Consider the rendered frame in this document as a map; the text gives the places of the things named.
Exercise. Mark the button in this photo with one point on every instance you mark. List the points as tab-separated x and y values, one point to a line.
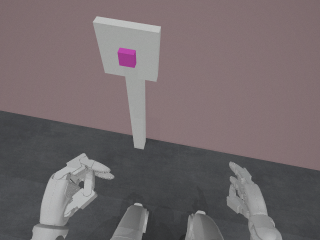
127	57

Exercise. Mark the robot left forearm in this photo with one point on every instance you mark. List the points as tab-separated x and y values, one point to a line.
49	232

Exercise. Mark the left robot thigh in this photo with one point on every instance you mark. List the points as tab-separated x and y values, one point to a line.
132	225

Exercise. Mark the robot thigh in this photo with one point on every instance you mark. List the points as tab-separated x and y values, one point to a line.
132	225
202	227

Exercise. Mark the right robot thigh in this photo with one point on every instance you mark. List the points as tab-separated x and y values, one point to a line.
202	227

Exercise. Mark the robot right forearm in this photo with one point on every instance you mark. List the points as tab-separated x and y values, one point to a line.
262	227

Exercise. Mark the robot right hand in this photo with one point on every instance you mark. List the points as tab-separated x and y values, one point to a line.
253	202

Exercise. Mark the panel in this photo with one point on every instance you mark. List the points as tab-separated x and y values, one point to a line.
112	34

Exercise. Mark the robot left hand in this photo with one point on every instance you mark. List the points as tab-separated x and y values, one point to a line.
63	186

